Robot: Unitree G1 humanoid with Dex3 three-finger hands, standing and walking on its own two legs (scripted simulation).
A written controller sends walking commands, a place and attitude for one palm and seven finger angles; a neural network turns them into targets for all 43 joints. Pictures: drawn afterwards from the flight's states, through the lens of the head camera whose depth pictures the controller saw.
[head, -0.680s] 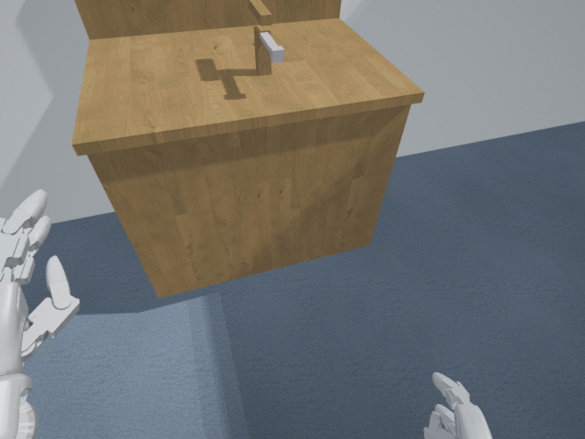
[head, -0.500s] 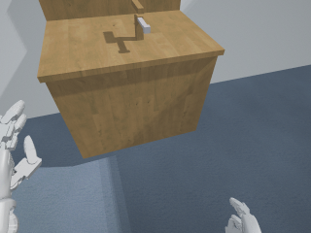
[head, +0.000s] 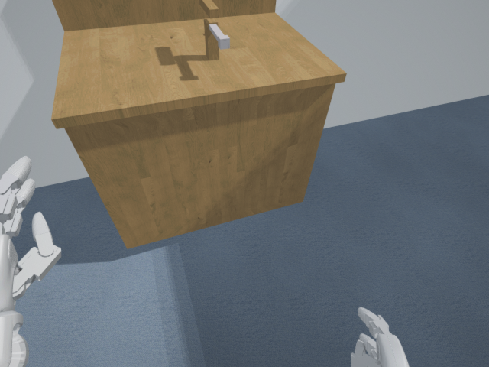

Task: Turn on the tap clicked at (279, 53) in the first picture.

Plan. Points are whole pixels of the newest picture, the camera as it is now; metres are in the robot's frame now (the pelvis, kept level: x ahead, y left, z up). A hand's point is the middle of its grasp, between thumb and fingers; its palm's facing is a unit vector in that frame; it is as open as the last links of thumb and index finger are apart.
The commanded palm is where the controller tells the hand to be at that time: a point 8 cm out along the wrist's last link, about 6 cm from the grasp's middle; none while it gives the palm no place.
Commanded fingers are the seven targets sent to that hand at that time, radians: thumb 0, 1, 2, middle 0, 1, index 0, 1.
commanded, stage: walk to a spot facing it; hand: left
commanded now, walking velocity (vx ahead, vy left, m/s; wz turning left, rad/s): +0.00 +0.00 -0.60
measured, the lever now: (223, 42) +0.90 +0.14 +0.13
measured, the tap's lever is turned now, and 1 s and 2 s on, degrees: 0 0 0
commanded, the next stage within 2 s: turn to face it in 1.62 s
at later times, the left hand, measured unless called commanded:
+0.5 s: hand (128, 240) +0.22 +0.17 +0.16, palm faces +0.21 -0.88 -0.43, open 7.5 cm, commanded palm +0.18 +0.22 +0.18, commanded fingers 0.00 0.90 0.90 -0.20 -0.30 -0.20 -0.30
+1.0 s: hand (276, 230) +0.25 -0.01 +0.18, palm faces -0.13 -0.86 -0.49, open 7.5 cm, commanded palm +0.23 +0.07 +0.18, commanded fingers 0.00 0.90 0.90 -0.20 -0.30 -0.20 -0.30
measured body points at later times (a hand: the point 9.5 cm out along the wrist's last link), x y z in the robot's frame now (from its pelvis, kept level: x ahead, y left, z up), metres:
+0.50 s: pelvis -0.04 -0.02 -0.01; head -0.01 -0.02 +0.44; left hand +0.21 +0.22 +0.19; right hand +0.08 -0.29 -0.10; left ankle -0.01 +0.12 -0.74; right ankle +0.05 -0.13 -0.73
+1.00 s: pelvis -0.05 -0.09 +0.00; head -0.03 -0.11 +0.45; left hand +0.25 +0.04 +0.20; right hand -0.08 -0.38 -0.10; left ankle +0.07 +0.01 -0.68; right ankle -0.07 -0.17 -0.74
